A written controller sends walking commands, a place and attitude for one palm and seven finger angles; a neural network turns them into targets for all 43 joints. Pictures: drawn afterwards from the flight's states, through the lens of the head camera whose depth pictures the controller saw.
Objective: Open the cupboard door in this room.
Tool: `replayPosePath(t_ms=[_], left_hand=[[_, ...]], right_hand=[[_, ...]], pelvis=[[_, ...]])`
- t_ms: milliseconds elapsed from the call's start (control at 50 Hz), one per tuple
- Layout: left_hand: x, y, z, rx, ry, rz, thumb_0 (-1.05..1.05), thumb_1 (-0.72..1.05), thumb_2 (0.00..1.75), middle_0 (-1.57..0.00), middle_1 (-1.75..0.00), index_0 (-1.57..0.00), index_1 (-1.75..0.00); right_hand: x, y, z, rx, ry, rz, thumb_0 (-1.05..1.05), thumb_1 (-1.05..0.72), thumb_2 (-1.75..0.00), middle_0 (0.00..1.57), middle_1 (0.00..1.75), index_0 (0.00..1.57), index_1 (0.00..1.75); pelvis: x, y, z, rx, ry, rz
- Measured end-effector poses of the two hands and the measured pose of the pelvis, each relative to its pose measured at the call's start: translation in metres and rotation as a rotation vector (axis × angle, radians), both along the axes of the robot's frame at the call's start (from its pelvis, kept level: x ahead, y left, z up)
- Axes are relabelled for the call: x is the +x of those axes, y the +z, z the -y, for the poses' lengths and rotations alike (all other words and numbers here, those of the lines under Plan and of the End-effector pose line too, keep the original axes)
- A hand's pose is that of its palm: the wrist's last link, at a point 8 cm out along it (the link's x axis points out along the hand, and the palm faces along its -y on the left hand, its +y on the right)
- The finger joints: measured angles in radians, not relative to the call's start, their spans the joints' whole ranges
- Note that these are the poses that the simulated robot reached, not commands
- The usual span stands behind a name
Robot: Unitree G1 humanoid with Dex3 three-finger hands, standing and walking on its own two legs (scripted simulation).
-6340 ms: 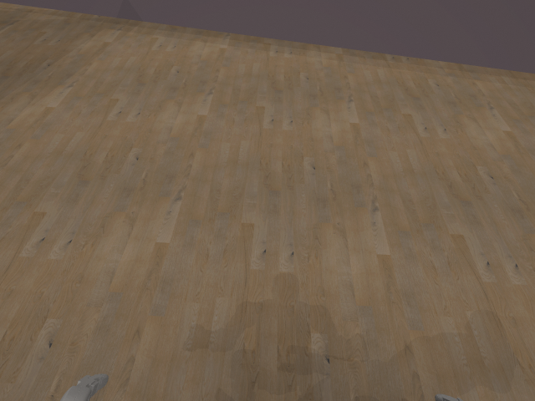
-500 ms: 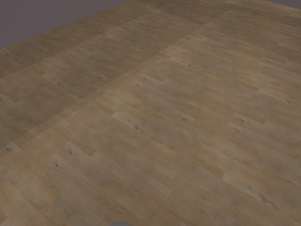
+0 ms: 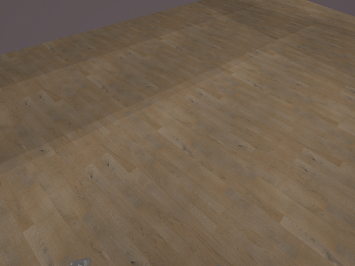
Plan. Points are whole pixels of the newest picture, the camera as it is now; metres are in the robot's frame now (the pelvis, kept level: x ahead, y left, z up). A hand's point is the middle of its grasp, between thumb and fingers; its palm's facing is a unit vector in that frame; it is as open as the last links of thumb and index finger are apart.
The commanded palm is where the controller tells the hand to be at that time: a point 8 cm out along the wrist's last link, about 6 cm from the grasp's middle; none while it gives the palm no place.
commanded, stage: turn or walk to find it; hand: left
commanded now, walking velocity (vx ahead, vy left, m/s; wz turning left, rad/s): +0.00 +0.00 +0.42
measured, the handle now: out of the picture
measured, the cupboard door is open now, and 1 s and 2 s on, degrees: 0 0 0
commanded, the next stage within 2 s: none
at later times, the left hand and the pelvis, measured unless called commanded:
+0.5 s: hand out of the picture -0.06 +0.15 -0.16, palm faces +0.29 -0.92 -0.26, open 7.4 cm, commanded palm none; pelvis -0.05 -0.05 +0.00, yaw +15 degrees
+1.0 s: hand out of the picture -0.11 +0.21 -0.16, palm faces +0.46 -0.85 -0.27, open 7.4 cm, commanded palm none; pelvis -0.10 -0.02 +0.00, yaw +26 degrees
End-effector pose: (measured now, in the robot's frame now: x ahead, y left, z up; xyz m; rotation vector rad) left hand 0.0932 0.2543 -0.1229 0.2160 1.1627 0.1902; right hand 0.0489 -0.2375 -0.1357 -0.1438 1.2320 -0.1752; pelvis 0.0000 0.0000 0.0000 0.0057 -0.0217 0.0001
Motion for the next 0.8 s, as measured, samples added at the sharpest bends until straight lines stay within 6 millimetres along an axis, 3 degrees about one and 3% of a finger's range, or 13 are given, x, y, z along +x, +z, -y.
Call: replayPosePath(t_ms=[80,140,300,420,520,660,720,800], left_hand=[[0.001,0.007,0.021,0.018,-0.001,0.059,0.01,0.91,0.9,-0.2,-0.3,-0.19,-0.29],[-0.012,0.012,0.037,0.034,0.011,0.088,0.01,0.91,0.9,-0.2,-0.3,-0.2,-0.29],[-0.081,0.019,0.059,0.026,0.132,0.027,0.01,0.91,0.9,-0.2,-0.3,-0.2,-0.3],[-0.132,0.009,0.065,-0.002,0.229,-0.031,0.01,0.91,0.9,-0.2,-0.3,-0.2,-0.3],[-0.181,-0.004,0.06,-0.03,0.309,-0.094,0.01,0.91,0.9,-0.2,-0.3,-0.2,-0.3],[-0.252,-0.034,0.032,-0.07,0.425,-0.17,0.01,0.91,0.9,-0.2,-0.3,-0.2,-0.3],[-0.268,-0.034,0.022,-0.075,0.444,-0.206,0.01,0.91,0.9,-0.2,-0.3,-0.2,-0.3],[-0.269,-0.023,0.012,-0.071,0.464,-0.171,0.01,0.91,0.9,-0.2,-0.3,-0.19,-0.29]], right_hand=[[-0.018,-0.016,0.018,0.026,0.004,-0.037,0.0,-0.91,-0.89,0.2,0.3,0.21,0.3],[-0.029,-0.028,0.035,0.042,0.014,-0.064,0.0,-0.91,-0.89,0.2,0.3,0.2,0.3],[-0.038,-0.017,0.065,0.029,0.09,-0.123,0.0,-0.91,-0.89,0.2,0.3,0.2,0.3],[-0.038,-0.012,0.07,-0.006,0.166,-0.173,0.0,-0.91,-0.9,0.19,0.3,0.2,0.3],[-0.02,-0.007,0.053,-0.031,0.251,-0.157,0.0,-0.91,-0.9,0.19,0.3,0.2,0.3],[0.019,0.0,-0.001,-0.06,0.378,0.003,0.0,-0.91,-0.9,0.19,0.3,0.2,0.3],[0.022,0.009,-0.022,-0.051,0.408,0.046,0.0,-0.91,-0.9,0.19,0.3,0.2,0.3],[0.022,0.016,-0.039,-0.039,0.443,0.055,0.0,-0.91,-0.89,0.2,0.3,0.2,0.3]], pelvis=[[-0.011,-0.006,0.017,0.018,0.031,-0.001],[-0.02,-0.01,0.031,0.01,0.068,0.009],[-0.035,0.003,0.05,0.04,0.159,0.013],[-0.045,0.004,0.052,0.031,0.224,0.002],[-0.058,0.001,0.044,0.02,0.272,-0.007],[-0.082,-0.014,0.019,-0.005,0.339,-0.005],[-0.087,-0.009,0.013,-0.005,0.345,0.003],[-0.093,-0.001,0.007,-0.019,0.379,0.002]])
